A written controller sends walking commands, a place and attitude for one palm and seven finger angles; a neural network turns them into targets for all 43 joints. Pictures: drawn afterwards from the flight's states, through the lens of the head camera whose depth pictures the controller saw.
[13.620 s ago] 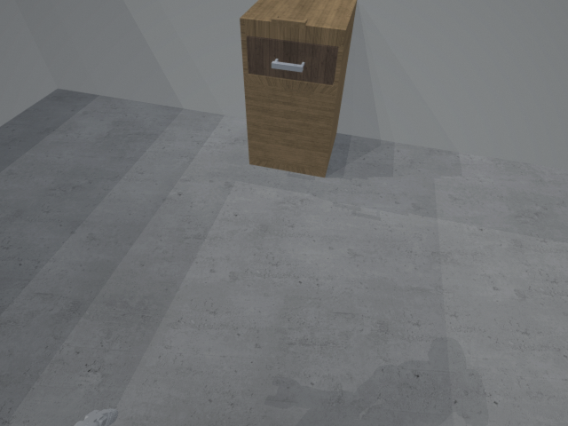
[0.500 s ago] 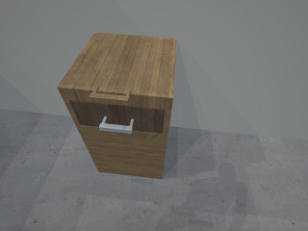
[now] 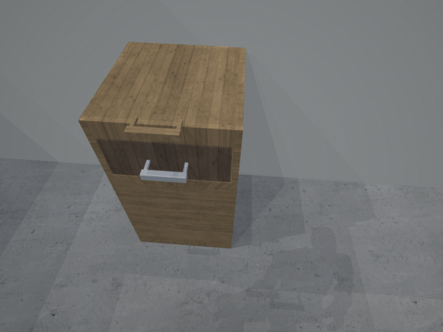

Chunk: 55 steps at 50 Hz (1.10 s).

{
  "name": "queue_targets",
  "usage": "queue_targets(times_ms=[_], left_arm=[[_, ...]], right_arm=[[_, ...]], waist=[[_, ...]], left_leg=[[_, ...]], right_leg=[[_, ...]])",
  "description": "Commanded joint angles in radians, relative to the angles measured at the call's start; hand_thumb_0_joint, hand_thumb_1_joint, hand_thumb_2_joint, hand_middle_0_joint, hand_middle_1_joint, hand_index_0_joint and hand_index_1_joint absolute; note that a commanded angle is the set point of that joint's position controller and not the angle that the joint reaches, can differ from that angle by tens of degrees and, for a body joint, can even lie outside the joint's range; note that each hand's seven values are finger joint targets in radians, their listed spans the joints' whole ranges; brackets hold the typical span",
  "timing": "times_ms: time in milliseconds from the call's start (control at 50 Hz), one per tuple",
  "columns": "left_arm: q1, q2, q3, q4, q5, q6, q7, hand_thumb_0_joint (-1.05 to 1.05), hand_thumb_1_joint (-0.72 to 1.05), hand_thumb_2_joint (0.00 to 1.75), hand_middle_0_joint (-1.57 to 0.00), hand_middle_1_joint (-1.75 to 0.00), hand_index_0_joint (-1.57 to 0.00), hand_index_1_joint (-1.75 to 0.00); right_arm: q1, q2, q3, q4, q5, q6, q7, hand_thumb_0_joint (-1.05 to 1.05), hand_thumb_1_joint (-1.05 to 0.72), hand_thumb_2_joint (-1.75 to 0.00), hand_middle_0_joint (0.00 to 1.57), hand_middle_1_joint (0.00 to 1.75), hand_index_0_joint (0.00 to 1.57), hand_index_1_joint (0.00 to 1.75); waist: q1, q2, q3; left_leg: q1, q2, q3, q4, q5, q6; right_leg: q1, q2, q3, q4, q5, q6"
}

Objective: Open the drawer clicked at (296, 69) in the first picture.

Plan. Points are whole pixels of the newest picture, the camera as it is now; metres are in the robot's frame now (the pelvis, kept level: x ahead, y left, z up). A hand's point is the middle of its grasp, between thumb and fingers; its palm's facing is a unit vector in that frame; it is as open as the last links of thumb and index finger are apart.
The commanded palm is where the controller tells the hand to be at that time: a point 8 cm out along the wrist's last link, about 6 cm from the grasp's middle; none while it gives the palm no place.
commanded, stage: come to a stop and stand still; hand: left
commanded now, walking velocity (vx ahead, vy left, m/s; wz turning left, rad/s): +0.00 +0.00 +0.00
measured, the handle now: (165, 170) +0.56 +0.19 -0.15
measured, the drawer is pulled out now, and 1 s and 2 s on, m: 0.00 0.00 0.00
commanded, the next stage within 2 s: look again from close up in 0.36 s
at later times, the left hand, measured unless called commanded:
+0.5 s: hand out of the picture -0.03 +0.17 -0.17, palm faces +0.02 -0.98 -0.17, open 7.4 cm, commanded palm none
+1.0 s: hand out of the picture +0.00 +0.15 -0.17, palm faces +0.03 -0.98 -0.17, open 7.4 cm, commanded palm none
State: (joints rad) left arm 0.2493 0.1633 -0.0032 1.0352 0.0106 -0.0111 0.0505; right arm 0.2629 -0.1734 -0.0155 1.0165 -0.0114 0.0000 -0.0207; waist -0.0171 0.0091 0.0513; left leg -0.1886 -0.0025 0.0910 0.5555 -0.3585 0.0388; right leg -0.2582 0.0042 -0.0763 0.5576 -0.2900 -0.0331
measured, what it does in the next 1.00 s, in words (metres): stands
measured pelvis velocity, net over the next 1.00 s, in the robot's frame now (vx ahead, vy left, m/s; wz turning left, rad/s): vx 0.02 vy -0.01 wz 0.00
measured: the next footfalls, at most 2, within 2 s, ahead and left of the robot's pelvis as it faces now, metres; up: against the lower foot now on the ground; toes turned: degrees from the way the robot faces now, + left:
none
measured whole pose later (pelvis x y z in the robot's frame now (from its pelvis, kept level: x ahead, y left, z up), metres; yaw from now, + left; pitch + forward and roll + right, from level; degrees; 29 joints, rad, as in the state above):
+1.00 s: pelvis +0.02 -0.01 +0.01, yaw +0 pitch -1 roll +0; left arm 0.31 0.12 -0.01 1.13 0.01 -0.01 0.03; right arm 0.32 -0.11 0.03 1.14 -0.01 -0.03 -0.04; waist 0.00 0.01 0.02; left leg -0.11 -0.01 0.09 0.45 -0.33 0.03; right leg -0.20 0.00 -0.07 0.50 -0.29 -0.03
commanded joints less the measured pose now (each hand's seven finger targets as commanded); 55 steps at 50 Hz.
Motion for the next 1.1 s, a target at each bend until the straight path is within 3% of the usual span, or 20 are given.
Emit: queue_targets(times_ms=[0,60,100,180,360,480,560,640,760,980,1000,1020,1040,1060,1080], left_arm=[[0.040,0.093,0.012,-0.048,-0.004,-0.012,-0.005,0.00,0.90,0.90,-0.20,-0.30,-0.20,-0.30],[0.035,0.089,0.005,-0.042,-0.002,-0.003,-0.013,0.00,0.90,0.90,-0.20,-0.30,-0.20,-0.30],[0.044,0.086,0.005,-0.040,-0.001,0.001,-0.016,0.00,0.90,0.90,-0.20,-0.30,-0.20,-0.30],[0.060,0.084,0.005,-0.033,0.001,0.000,-0.020,0.00,0.90,0.90,-0.20,-0.30,-0.20,-0.30],[0.089,0.070,0.002,0.003,0.001,-0.011,-0.021,0.00,0.90,0.90,-0.20,-0.30,-0.20,-0.30],[0.111,0.050,-0.002,0.038,-0.001,-0.016,-0.018,0.00,0.90,0.90,-0.20,-0.30,-0.20,-0.30],[0.124,0.043,-0.002,0.053,-0.001,-0.017,-0.017,0.00,0.90,0.90,-0.20,-0.30,-0.20,-0.30],[0.135,0.031,-0.001,0.064,-0.002,-0.020,-0.016,0.00,0.90,0.90,-0.20,-0.30,-0.20,-0.30],[0.132,0.024,0.000,0.071,-0.001,-0.016,-0.013,0.00,0.90,0.90,-0.20,-0.30,-0.20,-0.30],[0.134,0.025,0.005,0.069,-0.001,-0.018,-0.011,0.00,0.90,0.90,-0.20,-0.30,-0.20,-0.30],[0.209,0.088,0.017,0.109,0.010,-0.034,0.032,0.00,0.90,0.90,-0.20,-0.30,-0.20,-0.30],[-0.593,0.323,-0.090,-1.441,0.110,-0.192,0.030,0.00,0.88,0.89,-0.20,-0.32,-0.20,-0.32],[-0.211,0.275,-0.020,-1.132,0.134,-0.088,0.109,0.00,0.85,0.88,-0.20,-0.33,-0.20,-0.33],[-0.149,0.190,-0.016,-1.063,0.093,-0.012,0.167,0.00,0.83,0.87,-0.21,-0.34,-0.21,-0.34],[0.130,0.011,-0.130,-0.873,0.130,0.096,0.176,0.00,0.81,0.86,-0.21,-0.36,-0.21,-0.36]], right_arm=[[0.063,-0.076,0.006,-0.032,-0.008,-0.021,-0.006,0.00,-0.90,-0.90,0.20,0.30,0.20,0.30],[0.061,-0.088,0.013,-0.036,-0.008,-0.020,-0.005,0.00,-0.90,-0.90,0.20,0.30,0.20,0.30],[0.065,-0.098,0.016,-0.031,-0.010,-0.019,-0.003,0.00,-0.90,-0.90,0.20,0.30,0.20,0.30],[0.084,-0.106,0.017,-0.018,-0.012,-0.022,-0.002,0.00,-0.90,-0.90,0.20,0.30,0.20,0.30],[0.118,-0.086,0.026,0.028,-0.006,-0.031,-0.004,0.00,-0.90,-0.90,0.20,0.30,0.20,0.30],[0.139,-0.062,0.031,0.067,-0.003,-0.031,-0.009,0.00,-0.90,-0.90,0.20,0.30,0.20,0.30],[0.147,-0.052,0.031,0.086,-0.001,-0.035,-0.012,0.00,-0.90,-0.90,0.20,0.30,0.20,0.30],[0.150,-0.043,0.031,0.096,-0.002,-0.039,-0.018,0.00,-0.90,-0.90,0.20,0.30,0.20,0.30],[0.156,-0.031,0.030,0.109,-0.001,-0.040,-0.023,0.00,-0.90,-0.90,0.20,0.30,0.20,0.30],[0.152,-0.024,0.027,0.121,-0.002,-0.040,-0.027,0.00,-0.90,-0.90,0.20,0.30,0.20,0.30],[0.020,-0.082,0.008,0.041,0.013,-0.039,-0.016,0.00,-0.90,-0.90,0.20,0.30,0.20,0.30],[0.033,-0.253,0.003,-0.333,0.068,-0.202,-0.052,0.00,-0.90,-0.90,0.20,0.30,0.20,0.30],[-0.060,-0.161,0.001,-0.259,0.055,-0.304,-0.097,0.00,-0.90,-0.90,0.20,0.30,0.20,0.30],[-0.018,-0.150,-0.029,-0.183,0.059,-0.331,-0.096,0.00,-0.90,-0.90,0.20,0.30,0.20,0.30],[-0.016,-0.103,-0.019,-0.181,0.073,-0.331,-0.090,0.00,-0.90,-0.90,0.20,0.30,0.20,0.30]], waist=[[0.012,0.077,-0.018],[0.015,0.032,0.082],[0.019,0.023,0.104],[0.021,0.005,0.066],[0.017,-0.014,0.029],[0.011,-0.030,0.043],[0.012,0.003,0.028],[0.012,-0.012,0.009],[0.013,0.012,0.032],[0.016,-0.021,0.014],[0.060,-0.117,0.051],[-0.045,0.233,-0.461],[0.020,0.382,-0.398],[0.011,0.326,-0.296],[0.001,0.162,-0.177]], left_leg=[[-0.053,0.139,-0.147,-0.154,0.280,0.023],[-0.129,0.133,-0.162,-0.225,0.089,0.024],[-0.165,0.129,-0.174,-0.269,-0.038,0.025],[-0.152,0.128,-0.185,-0.297,-0.088,0.029],[-0.110,0.116,-0.166,-0.276,-0.013,0.029],[-0.072,0.108,-0.141,-0.242,0.064,0.024],[-0.054,0.110,-0.131,-0.228,0.109,0.023],[-0.029,0.112,-0.120,-0.209,0.177,0.022],[-0.024,0.117,-0.117,-0.203,0.233,0.020],[0.006,0.118,-0.109,-0.184,0.300,0.017],[-0.087,0.128,-0.070,0.027,0.419,-0.021],[0.164,0.026,-0.094,-0.125,0.616,0.017],[0.248,0.078,-0.107,-0.162,0.854,-0.009],[0.161,0.082,-0.105,-0.159,0.768,-0.047],[0.082,0.089,-0.126,-0.177,0.675,-0.035]], right_leg=[[0.062,-0.096,0.107,-0.079,0.174,-0.027],[0.032,-0.086,0.110,-0.121,0.055,-0.022],[0.032,-0.083,0.112,-0.133,0.010,-0.021],[0.051,-0.081,0.108,-0.130,0.015,-0.018],[0.062,-0.098,0.119,-0.139,0.049,-0.018],[0.036,-0.106,0.132,-0.149,0.078,-0.021],[0.048,-0.107,0.127,-0.139,0.117,-0.022],[0.060,-0.110,0.128,-0.131,0.180,-0.024],[0.060,-0.103,0.118,-0.118,0.210,-0.024],[0.086,-0.109,0.115,-0.114,0.292,-0.026],[0.069,-0.164,0.159,-0.116,0.748,0.014],[0.147,-0.056,0.211,-0.020,0.554,-0.018],[0.055,-0.027,0.107,0.033,0.208,-0.030],[-0.052,-0.017,0.054,0.073,0.034,-0.004],[-0.112,-0.013,0.020,0.077,-0.016,0.008]])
